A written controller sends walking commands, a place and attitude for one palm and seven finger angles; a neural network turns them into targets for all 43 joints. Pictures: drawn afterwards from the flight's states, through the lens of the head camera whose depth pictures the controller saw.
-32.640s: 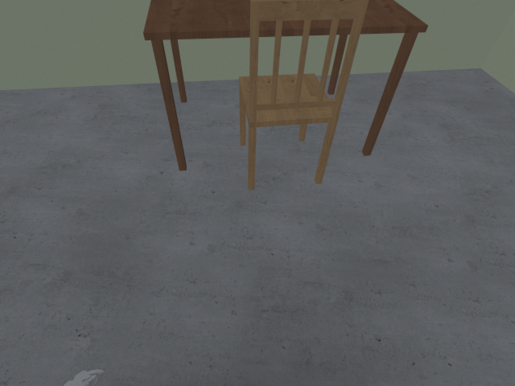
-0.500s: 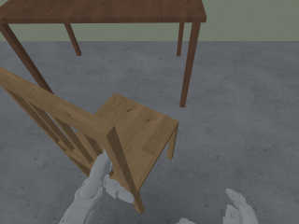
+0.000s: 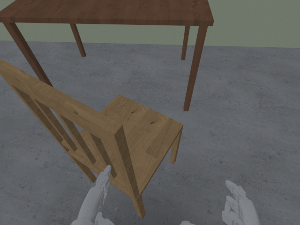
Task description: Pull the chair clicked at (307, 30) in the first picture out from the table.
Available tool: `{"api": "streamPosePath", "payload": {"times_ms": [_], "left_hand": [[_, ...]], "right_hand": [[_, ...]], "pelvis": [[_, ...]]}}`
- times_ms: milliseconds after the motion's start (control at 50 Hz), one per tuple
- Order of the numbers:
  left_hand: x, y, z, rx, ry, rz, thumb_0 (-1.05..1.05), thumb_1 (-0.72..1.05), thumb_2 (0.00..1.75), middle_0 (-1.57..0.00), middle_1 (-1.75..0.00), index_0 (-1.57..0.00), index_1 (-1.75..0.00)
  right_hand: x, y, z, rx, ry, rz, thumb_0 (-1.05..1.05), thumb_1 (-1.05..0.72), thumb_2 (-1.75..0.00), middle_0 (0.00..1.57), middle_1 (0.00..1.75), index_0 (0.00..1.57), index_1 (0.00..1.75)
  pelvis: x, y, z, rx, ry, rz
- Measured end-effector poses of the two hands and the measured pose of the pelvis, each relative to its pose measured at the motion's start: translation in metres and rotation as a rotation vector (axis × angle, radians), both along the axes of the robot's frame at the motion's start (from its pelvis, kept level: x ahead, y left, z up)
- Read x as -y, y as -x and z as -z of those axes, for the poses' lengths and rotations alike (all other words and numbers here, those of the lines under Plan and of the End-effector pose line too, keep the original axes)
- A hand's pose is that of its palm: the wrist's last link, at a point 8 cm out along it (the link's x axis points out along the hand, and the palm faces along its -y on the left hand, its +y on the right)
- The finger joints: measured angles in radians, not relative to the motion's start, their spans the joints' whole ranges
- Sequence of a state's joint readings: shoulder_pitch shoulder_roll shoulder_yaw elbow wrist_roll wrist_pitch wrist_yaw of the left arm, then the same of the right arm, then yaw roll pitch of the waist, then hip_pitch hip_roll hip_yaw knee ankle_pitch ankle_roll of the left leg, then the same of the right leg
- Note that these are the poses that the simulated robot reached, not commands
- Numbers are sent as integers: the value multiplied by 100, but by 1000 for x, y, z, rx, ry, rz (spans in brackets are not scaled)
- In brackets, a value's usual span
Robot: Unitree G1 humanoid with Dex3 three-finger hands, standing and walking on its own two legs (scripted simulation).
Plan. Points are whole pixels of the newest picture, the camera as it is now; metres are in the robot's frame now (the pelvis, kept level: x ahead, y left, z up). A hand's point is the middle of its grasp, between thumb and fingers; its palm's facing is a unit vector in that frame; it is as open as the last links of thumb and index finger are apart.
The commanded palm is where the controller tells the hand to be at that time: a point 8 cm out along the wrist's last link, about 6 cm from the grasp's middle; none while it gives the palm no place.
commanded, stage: draw the fingers out of the gap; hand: left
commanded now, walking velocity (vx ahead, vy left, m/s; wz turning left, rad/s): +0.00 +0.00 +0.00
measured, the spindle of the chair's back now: (79, 140) +0.38 +0.23 -0.03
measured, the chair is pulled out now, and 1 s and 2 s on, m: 0.54 0.54 0.54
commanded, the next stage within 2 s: draw the hand back to the body in 0.32 s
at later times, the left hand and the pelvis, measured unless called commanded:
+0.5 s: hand out of the picture +0.13 +0.09 -0.01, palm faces -0.12 -0.99 -0.02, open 17.5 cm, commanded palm +0.11 +0.16 +0.01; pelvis -0.01 +0.01 -0.02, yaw +0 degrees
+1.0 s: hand (63, 209) +0.16 +0.17 +0.10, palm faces +0.05 -0.98 -0.19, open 17.2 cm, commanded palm +0.12 +0.22 +0.11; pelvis -0.01 +0.01 -0.01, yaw +0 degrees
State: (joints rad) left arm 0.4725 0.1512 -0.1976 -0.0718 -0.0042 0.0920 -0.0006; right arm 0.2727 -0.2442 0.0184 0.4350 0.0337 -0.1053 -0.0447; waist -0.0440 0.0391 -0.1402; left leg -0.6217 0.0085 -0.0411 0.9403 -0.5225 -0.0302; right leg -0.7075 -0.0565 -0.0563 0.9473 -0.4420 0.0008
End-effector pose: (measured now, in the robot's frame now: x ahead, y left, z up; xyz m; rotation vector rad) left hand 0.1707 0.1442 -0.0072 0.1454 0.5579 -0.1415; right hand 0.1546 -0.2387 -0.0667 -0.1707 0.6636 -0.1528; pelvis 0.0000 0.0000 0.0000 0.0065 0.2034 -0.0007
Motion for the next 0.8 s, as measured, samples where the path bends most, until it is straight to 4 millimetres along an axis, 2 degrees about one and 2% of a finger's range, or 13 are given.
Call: {"api": "streamPosePath", "payload": {"times_ms": [240, 460, 560, 700, 740, 800], "left_hand": [[3, 25, -7, 25, 21, 18, -1, -54, 20, 0, 0, 0, 0], [-5, 54, -8, -5, 17, -7, -1, -54, 20, 0, 0, 0, 0], [-12, 52, -27, 188, 159, -110, -1, -54, 20, 0, 0, -1, 0], [-35, 37, -65, 577, 123, -111, -1, -54, 20, 0, 0, 0, 0], [-35, 36, -67, 588, 110, -82, -1, -54, 20, 0, 0, 0, 0], [-36, 38, -67, 508, 96, -41, -1, -54, 20, 0, 0, 0, 0]], "right_hand": [[-17, -4, -4, 78, -9, -11, 1, -90, -90, 20, 30, 20, 30], [-20, 4, -5, 89, 2, 3, 1, -90, -90, 20, 30, 20, 30], [-19, 4, 0, 112, 17, -10, 1, -90, -90, 20, 30, 20, 30], [-22, 2, 25, 97, -14, -39, 1, -90, -90, 20, 30, 20, 30], [-24, 2, 32, 83, -36, -33, 1, -90, -90, 20, 30, 20, 30], [-27, 3, 33, 64, -65, -11, 1, -90, -90, 20, 30, 20, 30]], "pelvis": [[-8, 8, 9, 2, 7, -4], [-11, 13, 14, 3, 12, 0], [-11, 17, 21, -13, 18, -3], [-9, 26, 38, -38, 23, -2], [-9, 28, 40, -33, 23, 2], [-9, 27, 36, -17, 20, 5]]}}
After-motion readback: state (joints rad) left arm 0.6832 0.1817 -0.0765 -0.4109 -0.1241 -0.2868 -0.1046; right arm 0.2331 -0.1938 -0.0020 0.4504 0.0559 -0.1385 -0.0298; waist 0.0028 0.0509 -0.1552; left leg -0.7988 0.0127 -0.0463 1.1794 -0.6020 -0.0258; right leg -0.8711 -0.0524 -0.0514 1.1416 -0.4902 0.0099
